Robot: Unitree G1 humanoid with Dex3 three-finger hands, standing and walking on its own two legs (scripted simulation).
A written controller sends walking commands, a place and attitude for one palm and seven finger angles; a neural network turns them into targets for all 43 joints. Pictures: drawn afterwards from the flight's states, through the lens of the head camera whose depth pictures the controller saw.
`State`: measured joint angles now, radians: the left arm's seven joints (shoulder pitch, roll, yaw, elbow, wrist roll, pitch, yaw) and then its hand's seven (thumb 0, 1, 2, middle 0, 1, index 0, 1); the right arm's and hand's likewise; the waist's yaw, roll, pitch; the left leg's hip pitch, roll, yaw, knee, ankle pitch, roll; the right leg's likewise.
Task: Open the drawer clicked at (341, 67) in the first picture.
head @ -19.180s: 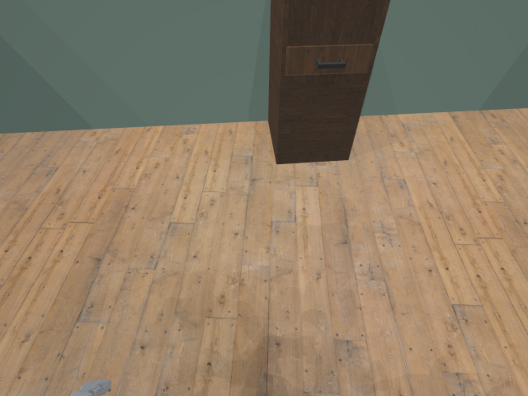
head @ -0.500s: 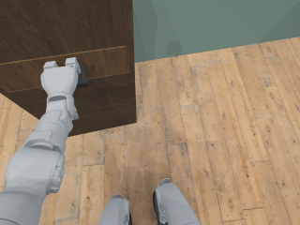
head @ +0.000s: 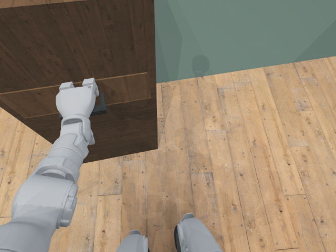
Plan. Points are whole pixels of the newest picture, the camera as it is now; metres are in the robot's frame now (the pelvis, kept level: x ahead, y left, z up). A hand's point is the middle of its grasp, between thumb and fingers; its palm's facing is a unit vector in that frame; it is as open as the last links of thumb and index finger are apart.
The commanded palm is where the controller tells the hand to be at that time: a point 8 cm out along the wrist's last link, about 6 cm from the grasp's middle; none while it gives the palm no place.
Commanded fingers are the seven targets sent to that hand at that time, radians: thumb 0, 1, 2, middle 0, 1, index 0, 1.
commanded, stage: lift the hand off the handle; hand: left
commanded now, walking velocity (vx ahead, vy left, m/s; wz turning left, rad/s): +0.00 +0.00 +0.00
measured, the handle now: (83, 106) +0.52 +0.19 -0.08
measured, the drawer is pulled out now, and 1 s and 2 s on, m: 0.00 0.00 0.00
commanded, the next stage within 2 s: draw the hand back to the body in 1.16 s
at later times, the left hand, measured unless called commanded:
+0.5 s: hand (76, 104) +0.48 +0.18 +0.00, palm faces -0.08 -0.03 -1.00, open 13.4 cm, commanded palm +0.48 +0.19 +0.08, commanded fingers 0.00 -0.50 0.30 -0.30 -1.20 -0.30 -1.20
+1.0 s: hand (73, 96) +0.48 +0.18 +0.03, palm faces -0.07 -0.04 -1.00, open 13.4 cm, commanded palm +0.48 +0.18 +0.12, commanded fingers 0.00 -0.50 0.30 -0.30 -1.20 -0.30 -1.20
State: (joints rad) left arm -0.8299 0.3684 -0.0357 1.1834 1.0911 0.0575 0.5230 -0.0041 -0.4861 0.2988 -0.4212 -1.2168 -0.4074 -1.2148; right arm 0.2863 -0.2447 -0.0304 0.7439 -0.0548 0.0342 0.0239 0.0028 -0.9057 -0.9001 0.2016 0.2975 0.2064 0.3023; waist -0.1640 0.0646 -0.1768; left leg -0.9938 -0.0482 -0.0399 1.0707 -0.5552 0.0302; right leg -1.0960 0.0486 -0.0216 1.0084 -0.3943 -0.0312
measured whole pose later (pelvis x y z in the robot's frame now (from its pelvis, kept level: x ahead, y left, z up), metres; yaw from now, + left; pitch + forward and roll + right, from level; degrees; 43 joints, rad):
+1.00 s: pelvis +0.01 +0.01 +0.04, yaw +0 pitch +21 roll -1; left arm -0.81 0.35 -0.07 1.13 1.06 0.07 0.45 0.00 -0.49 0.30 -0.45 -1.22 -0.41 -1.21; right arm 0.33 -0.25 -0.04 0.74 -0.03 0.05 0.01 0.00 -0.91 -0.90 0.20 0.30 0.21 0.30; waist -0.13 0.07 -0.15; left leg -0.74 -0.05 -0.03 0.84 -0.47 0.04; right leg -0.84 0.04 0.00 0.80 -0.32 -0.02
